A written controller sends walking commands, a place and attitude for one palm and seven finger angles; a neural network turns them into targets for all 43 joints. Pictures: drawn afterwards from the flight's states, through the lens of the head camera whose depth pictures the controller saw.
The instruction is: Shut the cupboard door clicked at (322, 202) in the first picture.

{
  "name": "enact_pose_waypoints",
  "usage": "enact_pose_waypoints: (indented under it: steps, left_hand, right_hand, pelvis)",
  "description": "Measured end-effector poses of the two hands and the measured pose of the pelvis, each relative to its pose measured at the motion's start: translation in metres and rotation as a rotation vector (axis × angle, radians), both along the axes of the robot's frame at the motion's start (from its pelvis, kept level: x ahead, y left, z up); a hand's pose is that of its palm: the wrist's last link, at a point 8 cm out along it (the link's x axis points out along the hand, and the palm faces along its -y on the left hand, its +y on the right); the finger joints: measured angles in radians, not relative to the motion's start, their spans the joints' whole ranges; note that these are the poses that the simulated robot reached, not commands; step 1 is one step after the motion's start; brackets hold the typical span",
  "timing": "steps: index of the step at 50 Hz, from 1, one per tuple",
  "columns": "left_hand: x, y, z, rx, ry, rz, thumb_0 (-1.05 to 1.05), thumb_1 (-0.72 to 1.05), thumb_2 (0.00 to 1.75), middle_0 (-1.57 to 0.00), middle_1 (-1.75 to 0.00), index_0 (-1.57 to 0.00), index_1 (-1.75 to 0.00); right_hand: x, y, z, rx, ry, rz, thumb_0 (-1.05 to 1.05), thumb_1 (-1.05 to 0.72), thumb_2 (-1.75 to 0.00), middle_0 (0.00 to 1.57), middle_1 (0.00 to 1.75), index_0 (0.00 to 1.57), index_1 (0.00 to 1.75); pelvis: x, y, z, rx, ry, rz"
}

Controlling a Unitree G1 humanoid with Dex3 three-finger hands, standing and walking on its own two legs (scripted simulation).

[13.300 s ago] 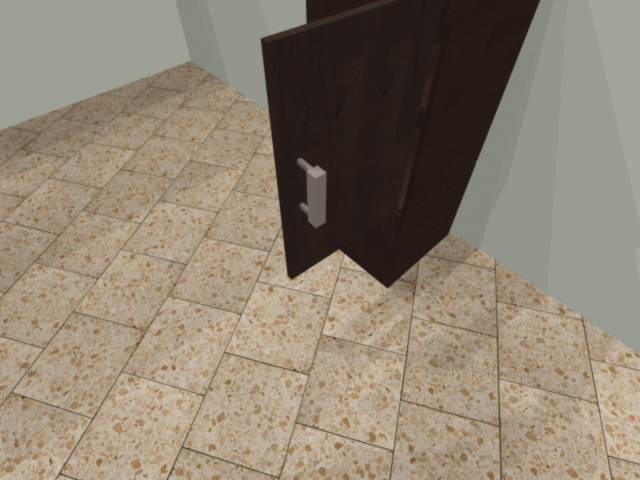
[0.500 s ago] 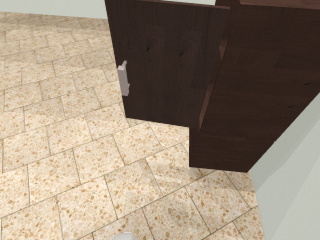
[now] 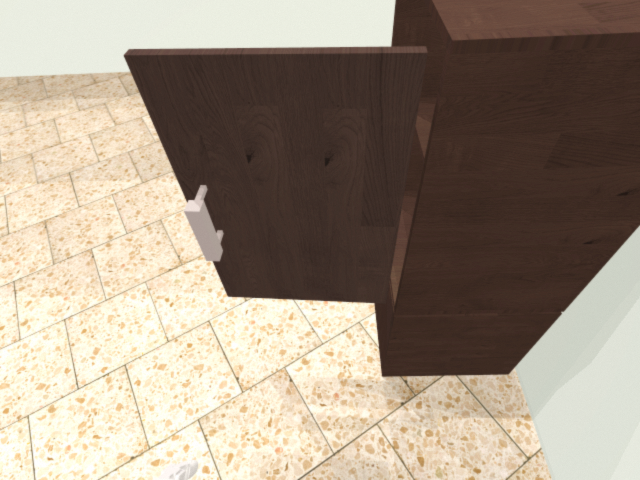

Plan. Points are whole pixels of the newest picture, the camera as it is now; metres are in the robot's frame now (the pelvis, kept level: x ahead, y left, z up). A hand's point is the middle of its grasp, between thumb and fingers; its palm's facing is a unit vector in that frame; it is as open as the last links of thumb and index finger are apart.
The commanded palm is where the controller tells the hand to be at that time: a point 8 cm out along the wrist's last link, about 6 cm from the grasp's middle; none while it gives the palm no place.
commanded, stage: come to a stop and stand still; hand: left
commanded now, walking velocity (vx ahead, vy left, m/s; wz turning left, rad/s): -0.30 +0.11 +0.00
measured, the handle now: (208, 223) +0.53 +0.23 -0.03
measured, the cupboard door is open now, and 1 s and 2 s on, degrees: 86 86 86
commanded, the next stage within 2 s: look again from close up in 1.22 s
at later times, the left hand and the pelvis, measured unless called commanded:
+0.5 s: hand out of the picture +0.06 +0.24 -0.18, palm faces +0.06 -0.98 -0.20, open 7.3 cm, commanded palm none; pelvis +0.03 +0.05 +0.01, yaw -1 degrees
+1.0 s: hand out of the picture +0.03 +0.18 -0.17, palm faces +0.01 -0.98 -0.18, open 7.3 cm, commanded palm none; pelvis +0.00 +0.00 +0.01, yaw +0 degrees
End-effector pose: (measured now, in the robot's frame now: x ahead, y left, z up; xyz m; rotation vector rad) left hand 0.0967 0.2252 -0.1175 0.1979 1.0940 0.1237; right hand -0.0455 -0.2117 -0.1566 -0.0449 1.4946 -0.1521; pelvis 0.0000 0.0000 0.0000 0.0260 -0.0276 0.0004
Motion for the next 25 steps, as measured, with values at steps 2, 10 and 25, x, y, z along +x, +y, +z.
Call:
enact_pose_waypoints:
  steps: [2, 10, 25]
  left_hand:
    - [-0.003, -0.006, 0.001, -0.009, 0.035, 0.013, 0.00, 0.91, 0.89, -0.19, -0.30, -0.20, -0.30]
    - [-0.013, 0.015, -0.003, 0.008, 0.147, 0.071, -0.01, 0.94, 0.89, -0.20, -0.30, -0.20, -0.30]
    - [-0.045, 0.066, -0.028, -0.031, 0.274, 0.117, 0.00, 0.91, 0.89, -0.20, -0.30, -0.20, -0.30]
  right_hand:
    - [0.021, -0.005, 0.006, -0.015, -0.016, 0.004, 0.01, -0.92, -0.90, 0.20, 0.30, 0.20, 0.30]
    - [0.107, -0.008, 0.022, -0.062, -0.135, 0.038, 0.01, -0.92, -0.90, 0.20, 0.30, 0.19, 0.30]
    - [0.159, 0.026, 0.044, -0.170, -0.263, 0.132, 0.00, -0.91, -0.90, 0.20, 0.30, 0.20, 0.30]
  pelvis:
    - [0.009, -0.001, 0.006, -0.005, 0.003, 0.002]
    - [0.033, 0.006, 0.014, -0.008, 0.018, -0.008]
    - [0.032, 0.047, 0.009, -0.052, 0.029, -0.011]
